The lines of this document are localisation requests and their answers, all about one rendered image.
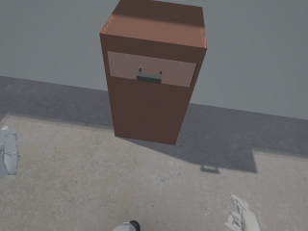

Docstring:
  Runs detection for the drawer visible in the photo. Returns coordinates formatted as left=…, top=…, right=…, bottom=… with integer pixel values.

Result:
left=107, top=51, right=196, bottom=88

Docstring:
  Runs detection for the robot right hand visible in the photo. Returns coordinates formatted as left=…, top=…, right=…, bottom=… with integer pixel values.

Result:
left=224, top=194, right=262, bottom=231

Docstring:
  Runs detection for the cabinet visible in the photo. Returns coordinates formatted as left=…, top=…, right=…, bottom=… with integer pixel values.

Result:
left=99, top=0, right=208, bottom=145

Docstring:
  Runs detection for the robot left foot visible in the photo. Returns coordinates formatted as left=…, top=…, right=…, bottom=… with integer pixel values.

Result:
left=129, top=220, right=140, bottom=231

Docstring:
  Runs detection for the robot left hand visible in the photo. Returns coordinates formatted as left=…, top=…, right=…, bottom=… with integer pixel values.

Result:
left=0, top=125, right=21, bottom=179

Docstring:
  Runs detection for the left robot shin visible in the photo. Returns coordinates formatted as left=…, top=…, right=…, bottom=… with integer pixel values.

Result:
left=121, top=222, right=135, bottom=229

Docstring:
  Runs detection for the handle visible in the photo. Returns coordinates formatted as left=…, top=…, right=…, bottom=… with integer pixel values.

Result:
left=136, top=68, right=163, bottom=84

